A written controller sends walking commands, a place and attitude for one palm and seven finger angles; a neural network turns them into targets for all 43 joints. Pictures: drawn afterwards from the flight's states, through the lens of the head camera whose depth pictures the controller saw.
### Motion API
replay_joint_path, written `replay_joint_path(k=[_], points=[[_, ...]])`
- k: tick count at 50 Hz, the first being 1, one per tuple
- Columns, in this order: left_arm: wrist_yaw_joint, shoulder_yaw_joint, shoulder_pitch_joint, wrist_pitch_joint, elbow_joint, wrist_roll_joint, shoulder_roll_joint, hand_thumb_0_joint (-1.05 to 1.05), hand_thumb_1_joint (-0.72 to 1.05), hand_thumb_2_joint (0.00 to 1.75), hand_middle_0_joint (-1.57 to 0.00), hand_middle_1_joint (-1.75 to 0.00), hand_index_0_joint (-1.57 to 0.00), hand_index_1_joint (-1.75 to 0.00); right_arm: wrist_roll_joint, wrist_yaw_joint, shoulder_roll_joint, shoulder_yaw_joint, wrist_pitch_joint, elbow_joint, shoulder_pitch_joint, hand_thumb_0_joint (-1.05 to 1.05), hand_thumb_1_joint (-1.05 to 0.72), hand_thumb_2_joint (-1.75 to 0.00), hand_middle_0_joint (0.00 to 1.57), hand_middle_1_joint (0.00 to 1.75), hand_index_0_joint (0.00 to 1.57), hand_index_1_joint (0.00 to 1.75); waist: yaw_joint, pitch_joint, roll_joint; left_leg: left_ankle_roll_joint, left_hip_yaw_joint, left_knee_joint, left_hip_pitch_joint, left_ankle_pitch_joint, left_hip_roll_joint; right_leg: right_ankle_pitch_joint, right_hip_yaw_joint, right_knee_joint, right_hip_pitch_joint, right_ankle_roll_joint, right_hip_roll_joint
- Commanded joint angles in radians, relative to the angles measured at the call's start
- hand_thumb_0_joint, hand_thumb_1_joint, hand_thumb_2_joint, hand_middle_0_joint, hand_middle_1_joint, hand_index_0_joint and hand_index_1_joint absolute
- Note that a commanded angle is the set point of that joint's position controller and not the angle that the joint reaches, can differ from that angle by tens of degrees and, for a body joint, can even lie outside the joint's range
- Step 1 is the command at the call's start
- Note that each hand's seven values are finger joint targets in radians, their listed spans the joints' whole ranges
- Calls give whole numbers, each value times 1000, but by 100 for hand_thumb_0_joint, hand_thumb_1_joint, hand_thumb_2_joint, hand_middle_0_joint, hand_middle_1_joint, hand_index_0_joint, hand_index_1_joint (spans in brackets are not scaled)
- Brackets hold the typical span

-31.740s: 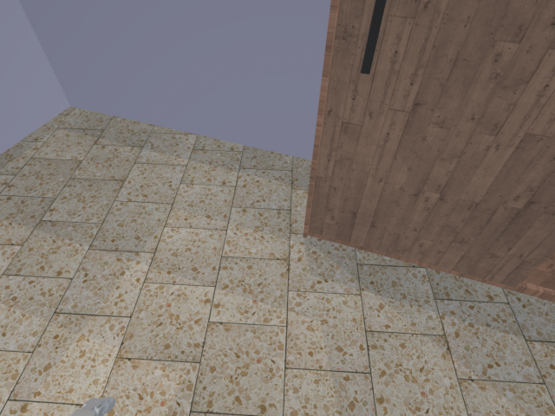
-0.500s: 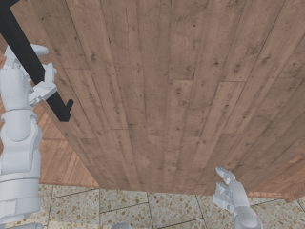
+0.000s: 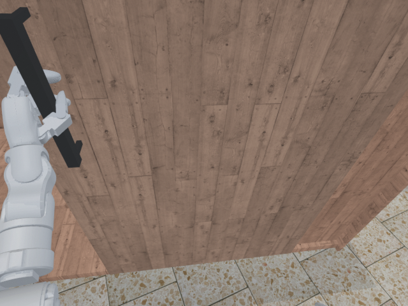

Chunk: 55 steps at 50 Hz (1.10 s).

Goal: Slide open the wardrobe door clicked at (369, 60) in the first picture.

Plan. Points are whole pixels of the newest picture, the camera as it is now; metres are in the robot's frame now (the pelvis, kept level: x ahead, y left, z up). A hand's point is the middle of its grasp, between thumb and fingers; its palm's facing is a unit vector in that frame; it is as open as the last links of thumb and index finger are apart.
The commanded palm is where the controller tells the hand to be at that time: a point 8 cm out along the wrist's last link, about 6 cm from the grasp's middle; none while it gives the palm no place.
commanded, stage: stop walking and hold the door there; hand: left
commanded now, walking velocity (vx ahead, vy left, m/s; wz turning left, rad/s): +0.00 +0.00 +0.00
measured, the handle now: (52, 100) +0.40 +0.30 +0.22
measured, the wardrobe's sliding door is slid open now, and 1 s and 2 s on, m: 0.57 0.57 0.56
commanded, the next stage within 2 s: loosen the grip on the handle in 1.54 s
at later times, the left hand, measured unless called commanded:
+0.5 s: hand (63, 116) +0.37 +0.26 +0.21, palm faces +0.42 -0.89 -0.15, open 6.0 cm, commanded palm +0.34 +0.29 +0.17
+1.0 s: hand (63, 117) +0.36 +0.26 +0.21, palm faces +0.33 -0.94 -0.11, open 6.0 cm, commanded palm +0.34 +0.29 +0.17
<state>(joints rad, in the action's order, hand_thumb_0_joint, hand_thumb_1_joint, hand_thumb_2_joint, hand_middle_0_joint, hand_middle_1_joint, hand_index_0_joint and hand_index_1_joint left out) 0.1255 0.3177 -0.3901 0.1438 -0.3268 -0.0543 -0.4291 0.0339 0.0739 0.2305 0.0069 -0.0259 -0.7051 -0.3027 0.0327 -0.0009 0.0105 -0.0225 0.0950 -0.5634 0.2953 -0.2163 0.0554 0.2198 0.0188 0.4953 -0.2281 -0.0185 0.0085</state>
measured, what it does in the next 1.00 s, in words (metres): steps on the spot: left foot, then right foot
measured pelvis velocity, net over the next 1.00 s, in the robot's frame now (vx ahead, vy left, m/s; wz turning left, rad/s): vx -0.03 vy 0.05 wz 0.10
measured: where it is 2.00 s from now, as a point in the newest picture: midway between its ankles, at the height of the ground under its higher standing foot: outside the picture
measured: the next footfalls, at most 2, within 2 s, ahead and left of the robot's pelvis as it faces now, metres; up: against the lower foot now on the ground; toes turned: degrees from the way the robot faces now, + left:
left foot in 0.72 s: +0.06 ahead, +0.18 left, +0.00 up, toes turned +0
right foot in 0.94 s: +0.03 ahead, -0.03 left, +0.00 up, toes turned +1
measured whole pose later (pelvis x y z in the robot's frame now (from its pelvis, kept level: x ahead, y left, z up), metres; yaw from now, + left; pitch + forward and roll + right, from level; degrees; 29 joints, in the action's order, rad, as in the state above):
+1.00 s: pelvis -0.03 +0.05 -0.01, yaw +5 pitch -3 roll +0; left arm 0.12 0.15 -0.62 0.16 -0.41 -0.08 -0.26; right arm 0.03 0.06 0.16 0.06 -0.02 -0.70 -0.15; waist -0.04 -0.11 -0.06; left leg -0.01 0.07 -0.62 0.34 -0.22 0.04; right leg 0.32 0.10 0.63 -0.26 0.04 -0.01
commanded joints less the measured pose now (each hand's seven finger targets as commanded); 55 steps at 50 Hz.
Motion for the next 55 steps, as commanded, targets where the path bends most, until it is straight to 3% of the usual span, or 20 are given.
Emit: replay_joint_path(k=[1, 7, 21, 24, 27, 28, 30, 32, 34, 35, 37, 38, 40, 43, 45, 46, 48, 50, 53, 55], points=[[-11, -29, -348, 60, 166, 20, -168, 0, 90, 90, -45, -140, -45, -140, -8, 13, 168, -40, -54, 142, 136, 0, -90, -90, 20, 30, 20, 30, -23, 186, -123, 5, -139, 137, -39, 53, 98, -55, -65, -65, 57, 32, 83], [-6, -1, -401, 50, 9, 14, -202, 0, 90, 90, -45, -140, -45, -140, -1, 26, 164, -35, -44, 122, 132, 0, -90, -90, 20, 30, 20, 30, -36, 154, -12, -11, -164, 219, -31, -266, 113, 206, -65, -101, -41, 16, 51], [-19, -61, -459, 76, -122, 22, -159, 0, 90, 90, -45, -140, -45, -140, 11, 33, 168, -38, -38, 110, 122, 0, -90, -90, 20, 30, 20, 30, -34, 115, -63, -6, -153, 223, -42, -213, 106, 174, -60, -100, -90, 14, 52], [-19, -77, -467, 78, -114, 24, -160, 0, 90, 90, -45, -140, -45, -140, 14, 27, 170, -49, -23, 123, 123, 0, -90, -90, 20, 30, 20, 30, -32, 110, -35, -10, -111, 112, -20, -180, 52, 233, -121, -147, -87, 38, 136], [-16, -40, -469, 72, -134, 24, -209, 0, 90, 90, -45, -140, -45, -140, 13, 17, 174, -64, -3, 123, 122, 0, -90, -90, 20, 30, 20, 30, -48, 100, 129, 19, -89, -109, 82, -166, -24, 254, -321, -238, -31, 120, 341], [-16, -37, -487, 71, -111, 22, -222, 0, 90, 90, -45, -140, -45, -140, 13, 16, 186, -73, 2, 120, 131, 0, -90, -90, 20, 30, 20, 30, -57, 103, 130, 28, -112, -201, 136, -189, -34, 159, -367, -240, 20, 161, 406], [-21, -37, -536, 68, -55, 21, -200, 0, 90, 90, -45, -140, -45, -140, 8, 13, 178, -71, -7, 132, 147, 0, -90, -90, 20, 30, 20, 30, -69, 122, 194, 27, -172, -274, 206, -252, -3, -122, -336, -167, 114, 188, 466], [-23, -28, -530, 67, -39, 23, -192, 0, 90, 90, -45, -140, -45, -140, -1, 11, 163, -65, -9, 124, 142, 0, -90, -90, 20, 30, 20, 30, -54, 147, 214, 26, -154, -160, 118, -231, 9, -283, -197, -84, 102, 135, 426], [-30, -54, -513, 68, -40, 17, -159, 0, 90, 90, -45, -140, -45, -140, -5, 10, 148, -63, 0, 102, 151, 0, -90, -90, 20, 30, 20, 30, -25, 168, 180, 30, -73, 64, -67, -44, -28, -240, -72, 18, 10, 60, 353], [-35, -87, -522, 76, -2, 12, -118, 0, 90, 90, -45, -140, -45, -140, -3, 10, 144, -65, 1, 106, 163, 0, -90, -90, 20, 30, 20, 30, -20, 178, 113, 28, -44, 134, -148, 70, -29, -200, -16, 102, -38, 32, 291], [-44, -167, -550, 106, 109, -5, -17, 0, 90, 90, -45, -140, -45, -140, 6, 7, 163, -73, -4, 142, 188, 0, -90, -90, 20, 30, 20, 30, -35, 221, -294, -85, -271, 164, -223, 332, 185, 153, 107, 387, -178, -36, 88], [-55, -200, -564, 116, 140, -5, 6, 0, 90, 90, -45, -140, -45, -140, 13, 2, 150, -68, -3, 156, 160, 0, -90, -90, 20, 30, 20, 30, -33, 230, -328, -144, -317, 165, -238, 430, 236, 375, 86, 489, -220, -32, 50], [-64, -263, -513, 96, 98, -6, 107, 0, 90, 90, -45, -140, -45, -140, 14, -5, 120, -51, -4, 160, 155, 0, -90, -90, 20, 30, 20, 30, -23, 201, -169, -179, -348, 190, -125, 193, 265, 361, 33, 507, -197, -23, 68], [-47, -238, -588, 77, 142, -16, 71, 0, 90, 90, -45, -140, -45, -140, 18, 5, 142, -57, -24, 138, 142, 0, -90, -90, 20, 30, 20, 30, -27, 235, -1, -143, -258, 110, -190, 316, 222, 222, 46, 295, -106, -27, 35], [-48, -250, -581, 70, 121, -9, 88, 0, 90, 90, -45, -140, -45, -140, 11, 3, 131, -38, -29, 137, 163, 0, -90, -90, 20, 30, 20, 30, -38, 250, -62, -102, -211, 74, -180, 280, 198, 139, 35, 88, -14, -13, 32], [-50, -257, -592, 67, 116, -3, 87, 0, 90, 90, -45, -140, -45, -140, 6, 3, 122, -26, -34, 138, 170, 0, -90, -90, 20, 30, 20, 30, -38, 251, -62, -77, -186, 40, -155, 223, 174, 41, 0, -28, 40, -1, 55], [-42, -180, -566, 48, 60, 12, -34, 0, 90, 90, -45, -140, -45, -140, -3, 8, 121, -21, -26, 126, 155, 0, -90, -90, 20, 30, 20, 30, -20, 229, 75, 0, -88, -43, -54, 77, 70, -170, -199, -106, 80, 66, 210], [-54, -224, -608, 42, 78, -16, 39, 0, 90, 90, -45, -140, -45, -140, 5, 6, 105, -18, -41, 141, 182, 0, -90, -90, 20, 30, 20, 30, -37, 184, 228, 36, -96, -114, -4, -109, -4, -264, -238, -120, 86, 108, 253], [-49, -194, -588, 43, 32, -13, 18, 0, 90, 90, -45, -140, -45, -140, 0, 13, 107, -8, -46, 119, 173, 0, -90, -90, 20, 30, 20, 30, -44, 180, 168, 28, -113, -24, 11, -107, 9, -357, -166, -68, 153, 102, 242], [-56, -220, -609, 50, 64, -9, 50, 0, 90, 90, -45, -140, -45, -140, -4, 15, 109, -9, -49, 116, 172, 0, -90, -90, 20, 30, 20, 30, -44, 235, 96, 15, -105, 92, -132, 194, 42, -351, -82, 10, 115, 52, 173]])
